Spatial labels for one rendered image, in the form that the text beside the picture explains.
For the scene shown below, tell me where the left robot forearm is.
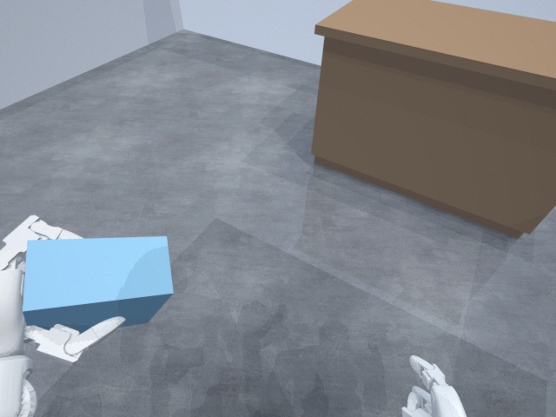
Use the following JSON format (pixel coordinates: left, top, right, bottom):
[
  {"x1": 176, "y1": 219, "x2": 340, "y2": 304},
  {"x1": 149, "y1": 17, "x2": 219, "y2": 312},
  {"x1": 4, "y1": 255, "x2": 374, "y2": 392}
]
[{"x1": 0, "y1": 355, "x2": 38, "y2": 417}]

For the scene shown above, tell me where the robot right hand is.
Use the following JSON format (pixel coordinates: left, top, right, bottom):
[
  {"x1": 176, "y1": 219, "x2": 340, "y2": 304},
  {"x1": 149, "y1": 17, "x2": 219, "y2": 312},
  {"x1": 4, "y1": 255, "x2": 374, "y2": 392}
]
[{"x1": 402, "y1": 355, "x2": 467, "y2": 417}]

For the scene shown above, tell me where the robot left hand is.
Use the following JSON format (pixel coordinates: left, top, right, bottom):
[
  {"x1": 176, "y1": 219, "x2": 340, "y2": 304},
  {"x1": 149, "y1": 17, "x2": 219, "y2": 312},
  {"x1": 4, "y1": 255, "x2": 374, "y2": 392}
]
[{"x1": 0, "y1": 215, "x2": 126, "y2": 366}]

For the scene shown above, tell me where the table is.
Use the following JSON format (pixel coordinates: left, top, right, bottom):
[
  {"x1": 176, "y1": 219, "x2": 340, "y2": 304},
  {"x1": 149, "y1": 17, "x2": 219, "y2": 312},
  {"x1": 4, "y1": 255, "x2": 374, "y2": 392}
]
[{"x1": 311, "y1": 0, "x2": 556, "y2": 239}]

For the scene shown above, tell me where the sponge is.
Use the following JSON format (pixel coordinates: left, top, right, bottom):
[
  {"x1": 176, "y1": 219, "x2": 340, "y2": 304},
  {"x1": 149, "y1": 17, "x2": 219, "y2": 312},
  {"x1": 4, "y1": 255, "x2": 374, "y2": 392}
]
[{"x1": 23, "y1": 236, "x2": 174, "y2": 334}]

